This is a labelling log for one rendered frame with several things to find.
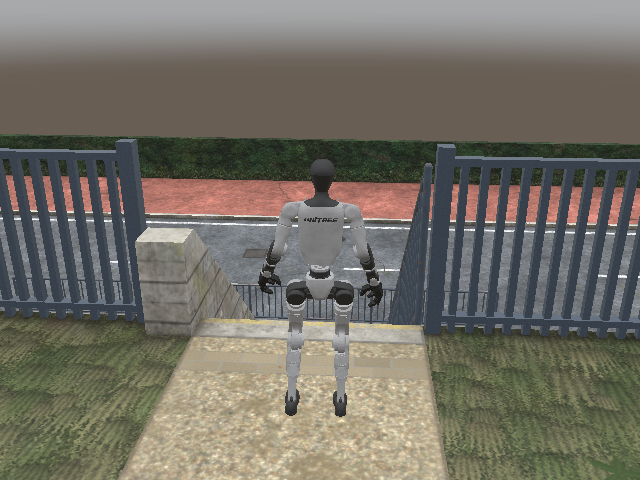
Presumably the left robot foot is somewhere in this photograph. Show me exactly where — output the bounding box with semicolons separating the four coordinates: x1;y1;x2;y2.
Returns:
285;389;300;416

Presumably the robot left upper arm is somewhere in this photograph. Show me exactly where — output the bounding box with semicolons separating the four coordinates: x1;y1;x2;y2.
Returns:
271;201;301;256

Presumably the robot right thigh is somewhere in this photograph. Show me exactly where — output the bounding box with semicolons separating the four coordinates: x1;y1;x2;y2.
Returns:
332;280;354;353

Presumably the robot left hand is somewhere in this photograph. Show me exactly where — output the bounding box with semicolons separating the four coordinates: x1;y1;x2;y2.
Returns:
258;272;281;294

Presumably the robot right hand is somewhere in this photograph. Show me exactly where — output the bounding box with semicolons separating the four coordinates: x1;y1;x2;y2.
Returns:
360;282;383;307

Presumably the left robot forearm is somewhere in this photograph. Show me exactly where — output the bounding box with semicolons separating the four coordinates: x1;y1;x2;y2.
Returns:
261;240;281;278

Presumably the robot right upper arm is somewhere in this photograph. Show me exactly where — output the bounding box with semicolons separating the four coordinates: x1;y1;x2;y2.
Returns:
342;203;370;259

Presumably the right robot forearm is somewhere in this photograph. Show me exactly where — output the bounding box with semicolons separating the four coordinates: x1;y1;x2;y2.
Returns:
360;243;380;286

